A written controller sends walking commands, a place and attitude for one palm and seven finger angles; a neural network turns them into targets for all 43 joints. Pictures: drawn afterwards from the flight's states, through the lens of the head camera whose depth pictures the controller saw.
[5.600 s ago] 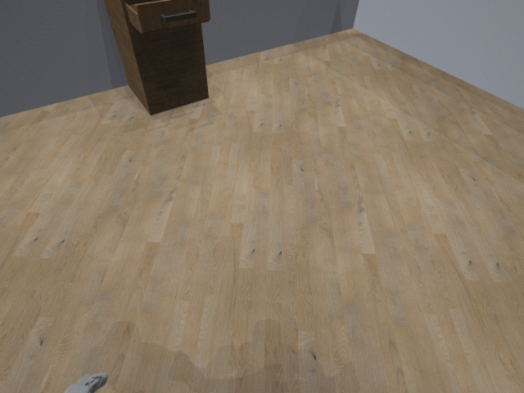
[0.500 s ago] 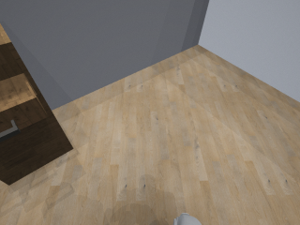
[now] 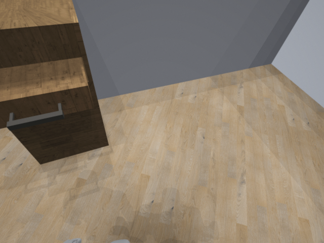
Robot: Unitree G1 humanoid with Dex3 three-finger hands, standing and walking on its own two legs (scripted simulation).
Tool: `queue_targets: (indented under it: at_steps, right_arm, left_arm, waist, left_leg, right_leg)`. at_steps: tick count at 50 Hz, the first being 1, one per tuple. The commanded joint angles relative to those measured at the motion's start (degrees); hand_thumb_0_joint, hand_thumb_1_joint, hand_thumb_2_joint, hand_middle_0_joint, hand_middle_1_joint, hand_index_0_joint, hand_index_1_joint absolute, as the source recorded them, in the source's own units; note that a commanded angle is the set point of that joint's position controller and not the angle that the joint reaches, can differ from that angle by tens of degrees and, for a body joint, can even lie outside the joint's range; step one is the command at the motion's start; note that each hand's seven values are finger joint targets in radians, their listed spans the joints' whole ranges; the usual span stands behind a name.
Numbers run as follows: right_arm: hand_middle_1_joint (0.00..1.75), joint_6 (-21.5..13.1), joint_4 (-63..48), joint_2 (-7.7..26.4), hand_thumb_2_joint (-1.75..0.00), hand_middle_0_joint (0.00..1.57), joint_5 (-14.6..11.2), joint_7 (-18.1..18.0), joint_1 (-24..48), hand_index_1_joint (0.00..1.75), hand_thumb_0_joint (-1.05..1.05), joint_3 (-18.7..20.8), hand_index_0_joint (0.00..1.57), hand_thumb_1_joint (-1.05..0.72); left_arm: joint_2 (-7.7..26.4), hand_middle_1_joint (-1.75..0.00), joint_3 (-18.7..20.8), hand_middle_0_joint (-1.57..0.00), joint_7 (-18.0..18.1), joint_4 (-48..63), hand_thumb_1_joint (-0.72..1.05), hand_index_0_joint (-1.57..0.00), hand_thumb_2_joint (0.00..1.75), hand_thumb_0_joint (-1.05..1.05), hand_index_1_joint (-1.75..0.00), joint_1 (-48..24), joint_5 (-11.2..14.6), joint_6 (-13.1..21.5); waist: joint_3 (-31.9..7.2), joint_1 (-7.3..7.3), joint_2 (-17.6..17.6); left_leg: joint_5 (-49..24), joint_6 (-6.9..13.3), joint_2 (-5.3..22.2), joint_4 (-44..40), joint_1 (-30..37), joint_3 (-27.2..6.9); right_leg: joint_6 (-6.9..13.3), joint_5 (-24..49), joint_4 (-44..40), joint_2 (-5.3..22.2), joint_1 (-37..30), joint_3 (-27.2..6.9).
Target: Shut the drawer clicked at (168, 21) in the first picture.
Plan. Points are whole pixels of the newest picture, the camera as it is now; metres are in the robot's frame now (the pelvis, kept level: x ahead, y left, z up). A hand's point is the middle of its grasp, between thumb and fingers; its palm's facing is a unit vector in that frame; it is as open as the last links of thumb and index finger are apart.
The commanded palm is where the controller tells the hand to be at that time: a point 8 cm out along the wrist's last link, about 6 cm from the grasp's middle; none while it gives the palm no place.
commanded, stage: turn to face it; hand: left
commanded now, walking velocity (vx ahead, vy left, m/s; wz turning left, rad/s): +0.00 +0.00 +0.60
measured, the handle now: (36, 115) +0.52 +0.47 -0.10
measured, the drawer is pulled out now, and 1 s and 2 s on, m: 0.18 0.18 0.18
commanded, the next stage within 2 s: take the last steps up to it in 0.62 s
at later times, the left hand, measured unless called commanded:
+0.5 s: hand out of the picture +0.05 +0.18 -0.12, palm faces +0.27 -0.91 -0.31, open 7.4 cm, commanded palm none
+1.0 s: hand out of the picture -0.10 +0.18 -0.15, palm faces +0.44 -0.87 -0.20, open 7.4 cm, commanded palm none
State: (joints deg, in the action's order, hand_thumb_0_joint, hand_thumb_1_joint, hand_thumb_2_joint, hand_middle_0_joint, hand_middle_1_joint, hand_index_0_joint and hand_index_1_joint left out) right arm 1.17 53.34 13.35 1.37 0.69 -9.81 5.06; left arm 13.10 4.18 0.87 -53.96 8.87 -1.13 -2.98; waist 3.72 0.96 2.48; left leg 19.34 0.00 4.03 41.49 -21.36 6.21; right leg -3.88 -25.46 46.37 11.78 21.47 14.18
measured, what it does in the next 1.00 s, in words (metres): steps on the spot, turning left: right foot, then left foot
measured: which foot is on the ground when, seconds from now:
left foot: down 0.00-0.42, up 0.44-0.84, down 0.86-1.00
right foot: up 0.00-0.40, down 0.42-0.86, up 0.88-1.00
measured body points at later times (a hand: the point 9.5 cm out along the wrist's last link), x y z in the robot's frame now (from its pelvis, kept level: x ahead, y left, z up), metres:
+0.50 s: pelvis +0.00 -0.05 +0.02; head +0.04 -0.08 +0.47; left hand +0.03 +0.23 -0.10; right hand +0.13 -0.27 -0.15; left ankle +0.00 +0.09 -0.67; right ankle +0.03 -0.15 -0.72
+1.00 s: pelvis -0.01 -0.01 +0.03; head -0.01 +0.02 +0.48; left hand -0.12 +0.23 -0.14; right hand +0.15 -0.20 -0.11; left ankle -0.10 +0.06 -0.71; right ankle +0.04 -0.14 -0.65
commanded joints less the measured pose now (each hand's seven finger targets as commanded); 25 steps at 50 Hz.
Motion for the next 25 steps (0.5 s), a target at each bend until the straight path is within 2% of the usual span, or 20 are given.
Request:
queue_targets:
  at_steps: [1, 3, 4, 5, 8, 12, 16, 17, 18, 19, 20, 21, 22, 23, 24, 25]
  right_arm:
    - [0.3, -0.88, -2.03, 12.88, -0.9, 0.2, 0.4, -1.11, -7.6, 0.3, 0.0, 2.35, 0.2, -0.9]
    - [0.3, -1.13, -4.08, 10.31, -0.9, 0.2, 0.13, -1.47, -1.76, 0.3, 0.0, 1.02, 0.2, -0.9]
    - [0.3, -1.29, -4.45, 10.17, -0.9, 0.2, -0.02, -1.56, -0.98, 0.3, 0.0, 0.88, 0.2, -0.9]
    - [0.3, -1.38, -4.81, 10.13, -0.9, 0.2, -0.17, -1.61, -1.07, 0.3, 0.0, 0.91, 0.2, -0.9]
    - [0.3, -1.11, -4.23, 10.75, -0.9, 0.2, -0.12, -1.56, -3.69, 0.3, 0.0, 1.26, 0.2, -0.9]
    - [0.3, -0.34, -3.88, 11.32, -0.9, 0.2, 0.04, -1.28, -4.55, 0.3, 0.0, 1.46, 0.2, -0.9]
    - [0.3, 0.39, -4.44, 11.45, -0.9, 0.2, 0.13, -0.97, -1.9, 0.3, 0.0, 1.52, 0.2, -0.9]
    - [0.3, 0.52, -4.79, 11.27, -0.9, 0.2, 0.07, -0.89, -0.89, 0.3, 0.0, 1.57, 0.2, -0.9]
    - [0.3, 0.68, -5.03, 11.05, -0.9, 0.2, -0.13, -0.79, 0.28, 0.3, 0.0, 1.56, 0.2, -0.9]
    - [0.3, 0.78, -5.41, 10.08, -0.9, 0.2, -0.49, -0.68, 1.06, 0.3, 0.0, 1.48, 0.2, -0.9]
    - [0.3, 0.83, -5.86, 6.79, -0.9, 0.2, -1.13, -0.34, 0.45, 0.3, 0.0, 1.12, 0.2, -0.9]
    - [0.3, 0.82, -7.57, 3.93, -0.9, 0.2, -1.04, -0.29, 1.33, 0.3, 0.0, 0.58, 0.2, -0.9]
    - [0.3, 1.24, -7.04, 7.14, -0.9, 0.2, -0.44, -0.3, 2.08, 0.3, 0.0, 1.37, 0.2, -0.9]
    - [0.3, 1.84, -5.89, 6.85, -0.9, 0.2, -0.23, 0.02, 1.15, 0.3, 0.0, 1.47, 0.2, -0.9]
    - [0.3, 2.34, -4.32, 6.34, -0.9, 0.2, -0.12, 0.22, 0.25, 0.3, 0.0, 1.57, 0.2, -0.9]
    - [0.3, 2.53, -3.34, 6.28, -0.9, 0.2, -0.17, 0.5, -1.17, 0.3, 0.0, 1.56, 0.2, -0.9]
  left_arm:
    - [3.27, -0.3, 1.52, -0.2, -0.16, 7.93, 0.9, -0.2, 0.9, 0.0, -0.3, -5.98, -0.24, 1.01]
    - [4.91, -0.3, 1.72, -0.2, -0.47, 5.97, 0.9, -0.2, 0.9, 0.0, -0.3, -2.58, -0.03, 1.19]
    - [5.0, -0.3, 1.66, -0.2, -0.52, 5.31, 0.9, -0.2, 0.9, 0.0, -0.3, -0.64, 0.09, 1.21]
    - [5.03, -0.3, 1.55, -0.2, -0.56, 4.94, 0.9, -0.2, 0.9, 0.0, -0.3, 0.16, 0.19, 1.31]
    - [5.27, -0.3, 1.16, -0.2, -0.1, 5.72, 0.9, -0.2, 0.9, 0.0, -0.3, -1.21, 0.49, 1.28]
    - [5.01, -0.3, 0.84, -0.2, 0.31, 6.92, 0.9, -0.2, 0.9, 0.0, -0.3, -2.92, 0.73, 1.19]
    - [4.86, -0.3, 0.42, -0.2, 0.64, 6.69, 0.9, -0.2, 0.9, 0.0, -0.3, 0.12, 1.09, 1.5]
    - [4.96, -0.3, 0.47, -0.2, 0.74, 6.22, 0.9, -0.2, 0.9, 0.0, -0.3, 2.12, 1.22, 1.64]
    - [5.3, -0.3, 0.6, -0.2, 0.84, 5.5, 0.9, -0.2, 0.9, 0.0, -0.3, 4.32, 1.23, 1.88]
    - [6.11, -0.3, 0.83, -0.2, 1.03, 5.0, 0.9, -0.2, 0.9, 0.0, -0.3, 6.78, 1.12, 2.3]
    - [10.31, -0.3, 1.51, -0.2, 1.4, 4.97, 0.9, -0.2, 0.9, 0.0, -0.3, 8.16, 0.22, 2.99]
    - [15.12, -0.3, 2.22, -0.2, 1.51, 5.78, 0.9, -0.2, 0.9, 0.0, -0.3, 7.55, -0.49, 3.07]
    - [14.1, -0.3, 1.77, -0.2, 1.6, 6.57, 0.9, -0.2, 0.9, 0.0, -0.3, 6.1, -0.04, 2.91]
    - [11.27, -0.3, 1.53, -0.2, 1.79, 7.2, 0.9, -0.2, 0.9, 0.0, -0.3, 1.83, -0.08, 3.19]
    - [10.24, -0.3, 1.17, -0.2, 1.56, 7.56, 0.9, -0.2, 0.9, 0.0, -0.3, -0.68, 0.07, 3.09]
    - [8.89, -0.3, 0.61, -0.2, 1.51, 7.89, 0.9, -0.2, 0.9, 0.0, -0.3, -2.29, 0.18, 3.04]
  waist:
    - [-4.77, 2.99, -17.28]
    - [-5.07, 0.33, -14.98]
    - [-6.99, -0.22, -13.84]
    - [-8.43, -0.26, -11.3]
    - [-9.29, 1.2, -9.42]
    - [-7.58, 2.05, -9.95]
    - [-7.66, 0.8, -12.9]
    - [-7.95, -0.14, -13.03]
    - [-8.18, -1.23, -11.6]
    - [-8.51, -2.63, -8.93]
    - [-8.85, -3.32, 2.36]
    - [-5.79, -3.6, 16.81]
    - [-5.02, -3.34, 10.3]
    - [-2.92, -0.96, 8.9]
    - [-1.65, 0.13, 9.01]
    - [-0.76, 1.28, 7.01]
  left_leg:
    - [-17.86, 10.06, 16.52, -25.2, 9.8, -27.29]
    - [-22.02, 7.77, 11.56, -22.66, 10.36, -20.17]
    - [-25.13, 7.65, 10.2, -21.74, 12.64, -18.11]
    - [-27.43, 8.04, 9.75, -21.21, 14.31, -17.49]
    - [-30.73, 9.4, 9.96, -20.67, 18.12, -19.55]
    - [-28.38, 10.41, 10.08, -21.03, 16.62, -23.25]
    - [-28.78, 9.85, 8.39, -19.63, 11.66, -25.21]
    - [-28.41, 9.18, 7.54, -18.68, 10.01, -25.2]
    - [-25.43, 7.94, 6.3, -17.46, 7.2, -24.68]
    - [-20.16, 5.75, 4.04, -14.64, 2.61, -23.56]
    - [-7.76, 1.66, -1.56, -5.66, -6.51, -18.03]
    - [12.42, -2.33, -9.24, 8.47, -14.18, -8.76]
    - [13.56, -1.66, -6.25, 18.74, -11.18, -11.68]
    - [9.31, -1.52, -5.0, 23.57, -10.75, -12.86]
    - [6.31, -2.02, -4.62, 27.4, -10.2, -11.43]
    - [3.33, -2.47, -3.75, 29.14, -9.8, -10.4]
  right_leg:
    - [-0.71, -4.15, 21.8, -3.7, 15.73, -11.98]
    - [-1.11, 2.42, 21.91, -4.16, 13.77, -13.1]
    - [-1.45, 3.61, 20.96, -4.72, 12.87, -13.0]
    - [-1.7, 4.03, 19.49, -5.19, 12.08, -12.94]
    - [-2.13, 2.41, 13.59, -6.3, 11.01, -13.54]
    - [-1.96, -0.19, 6.77, -7.61, 8.04, -13.74]
    - [-0.84, -0.02, -4.19, -9.71, -0.79, -12.93]
    - [-0.55, 2.32, -8.3, -10.37, -4.02, -12.6]
    - [-0.31, 6.81, -13.43, -10.6, -8.52, -12.06]
    - [0.03, 12.47, -21.87, -9.51, -14.96, -12.39]
    - [2.65, 11.05, -30.25, 0.18, -22.24, -22.02]
    - [9.43, 16.69, -32.99, 14.87, -19.58, -36.45]
    - [12.71, 18.02, -32.51, 16.45, -11.41, -33.79]
    - [12.0, 15.29, -32.77, 12.27, -7.64, -28.35]
    - [10.61, 14.17, -32.05, 8.9, -5.99, -25.45]
    - [9.54, 16.75, -30.79, 6.65, -5.46, -21.24]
